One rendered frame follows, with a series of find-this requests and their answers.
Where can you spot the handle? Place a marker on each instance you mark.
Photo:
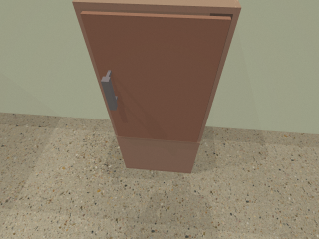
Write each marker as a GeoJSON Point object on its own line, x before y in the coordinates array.
{"type": "Point", "coordinates": [109, 91]}

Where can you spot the cupboard door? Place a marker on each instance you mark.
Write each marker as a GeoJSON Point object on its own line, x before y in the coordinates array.
{"type": "Point", "coordinates": [163, 69]}

